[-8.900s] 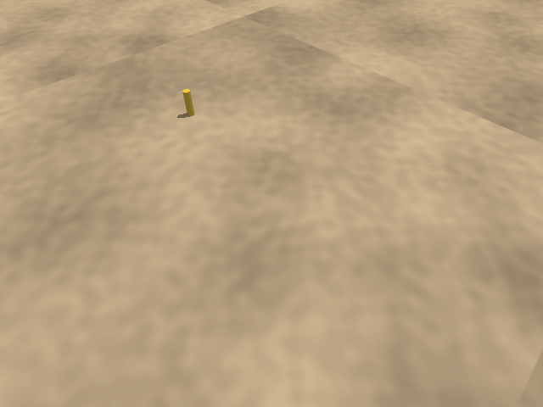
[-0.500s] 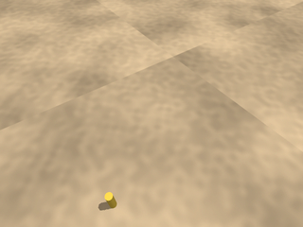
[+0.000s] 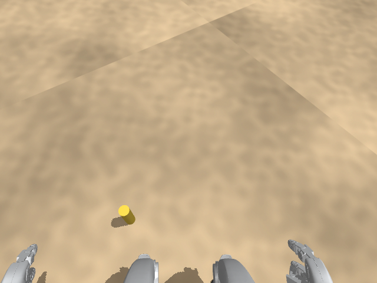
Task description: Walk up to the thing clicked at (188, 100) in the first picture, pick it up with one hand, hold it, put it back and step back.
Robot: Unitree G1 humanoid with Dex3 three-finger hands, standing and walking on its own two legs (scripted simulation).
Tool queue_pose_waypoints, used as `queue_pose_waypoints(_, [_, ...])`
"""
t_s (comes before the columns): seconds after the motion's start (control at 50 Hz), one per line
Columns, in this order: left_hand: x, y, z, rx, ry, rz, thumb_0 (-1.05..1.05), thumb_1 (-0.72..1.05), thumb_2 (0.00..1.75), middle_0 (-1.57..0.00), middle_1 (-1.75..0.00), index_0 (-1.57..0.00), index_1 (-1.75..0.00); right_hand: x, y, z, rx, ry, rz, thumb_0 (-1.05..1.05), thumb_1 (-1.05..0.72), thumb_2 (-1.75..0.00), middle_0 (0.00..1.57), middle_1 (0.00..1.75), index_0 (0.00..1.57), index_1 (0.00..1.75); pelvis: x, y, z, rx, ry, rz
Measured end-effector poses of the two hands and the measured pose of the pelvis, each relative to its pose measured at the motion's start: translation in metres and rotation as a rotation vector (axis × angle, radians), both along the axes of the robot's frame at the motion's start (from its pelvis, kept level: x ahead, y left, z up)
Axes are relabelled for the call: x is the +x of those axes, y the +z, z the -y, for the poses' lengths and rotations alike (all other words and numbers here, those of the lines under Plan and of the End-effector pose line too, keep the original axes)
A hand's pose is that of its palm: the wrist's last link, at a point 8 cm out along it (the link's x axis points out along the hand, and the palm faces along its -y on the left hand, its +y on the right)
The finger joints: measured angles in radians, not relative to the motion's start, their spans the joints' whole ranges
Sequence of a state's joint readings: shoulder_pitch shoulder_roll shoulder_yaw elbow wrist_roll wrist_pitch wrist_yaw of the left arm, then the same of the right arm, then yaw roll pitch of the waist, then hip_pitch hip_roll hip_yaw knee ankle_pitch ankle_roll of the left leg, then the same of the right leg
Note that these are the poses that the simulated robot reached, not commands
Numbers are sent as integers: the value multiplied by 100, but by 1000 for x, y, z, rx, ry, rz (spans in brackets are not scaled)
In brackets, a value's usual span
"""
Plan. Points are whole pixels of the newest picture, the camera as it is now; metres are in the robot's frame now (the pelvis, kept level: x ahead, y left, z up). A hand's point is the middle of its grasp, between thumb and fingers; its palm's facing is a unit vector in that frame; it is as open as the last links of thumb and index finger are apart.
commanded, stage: go down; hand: left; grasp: from the side
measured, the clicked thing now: (127, 215) +0.40 +0.24 -0.61
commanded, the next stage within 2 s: none
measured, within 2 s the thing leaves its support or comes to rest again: neither
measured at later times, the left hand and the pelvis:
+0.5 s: hand (49, 245) +0.23 +0.35 -0.21, palm faces +0.17 -0.96 -0.24, open 17.5 cm; pelvis -0.03 +0.00 -0.13, yaw -1 degrees
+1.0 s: hand (48, 231) +0.28 +0.39 -0.27, palm faces +0.21 -0.96 -0.18, open 17.4 cm; pelvis -0.07 +0.00 -0.24, yaw -3 degrees
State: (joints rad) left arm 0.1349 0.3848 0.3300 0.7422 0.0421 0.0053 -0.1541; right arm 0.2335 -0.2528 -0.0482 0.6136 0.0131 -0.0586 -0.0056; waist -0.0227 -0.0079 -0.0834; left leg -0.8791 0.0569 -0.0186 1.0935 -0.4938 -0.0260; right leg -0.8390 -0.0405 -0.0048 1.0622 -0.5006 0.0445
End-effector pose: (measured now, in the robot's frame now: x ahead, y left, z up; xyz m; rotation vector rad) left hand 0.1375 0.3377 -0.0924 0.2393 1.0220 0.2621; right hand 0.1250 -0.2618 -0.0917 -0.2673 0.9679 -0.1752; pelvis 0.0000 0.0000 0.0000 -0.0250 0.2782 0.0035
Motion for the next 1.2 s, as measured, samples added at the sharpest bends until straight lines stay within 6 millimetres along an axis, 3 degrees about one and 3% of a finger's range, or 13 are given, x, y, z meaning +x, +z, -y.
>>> queue_pose_waypoints(0.2, [-4,-19,-13,-9,28,57,-1,-55,2,-9,-5,-10,-4,41,-12,-13,-23,93,129,1,-91,-90,20,30,20,30,-8,-26,2,-12,14,-64])
queue_pose_waypoints(0.28, [12,-38,-29,-15,34,148,-1,-58,1,-10,-6,-11,-4,50,-31,-12,-51,140,153,1,-91,-90,20,30,20,30,-13,-50,4,-15,16,-116])
queue_pose_waypoints(0.36, [38,-60,-46,-12,-5,268,-1,-59,1,-9,-7,-10,-6,51,-64,-7,-82,176,141,1,-91,-90,20,30,20,30,-21,-83,4,-22,15,-173])
queue_pose_waypoints(0.48, [69,-91,-61,-18,-48,395,-1,-59,4,-8,-11,-9,-10,34,-121,-2,-96,181,62,1,-90,-90,20,30,20,30,-31,-129,2,-35,4,-233])
queue_pose_waypoints(0.6, [78,-113,-72,-16,-53,466,-1,-59,6,-7,-12,-8,-11,3,-166,-1,-85,167,-37,1,-90,-90,20,30,20,30,-43,-161,2,-41,-4,-268])
queue_pose_waypoints(0.72, [86,-129,-86,-5,-44,538,-1,-58,7,-7,-13,-7,-12,-24,-200,2,-88,161,-110,1,-90,-90,20,30,21,30,-53,-189,3,-46,-9,-287])
queue_pose_waypoints(0.92, [107,-150,-97,-22,-60,626,-1,-55,6,-6,-12,-7,-11,-44,-233,14,-125,157,-138,1,-90,-90,20,30,21,30,-65,-226,4,-57,-20,-294])
queue_pose_waypoints(1.2, [116,-172,-113,-27,-52,712,-1,-53,5,-6,-9,-6,-8,-42,-266,21,-158,200,-128,1,-91,-90,20,30,21,30,-72,-266,5,-63,-32,-290])
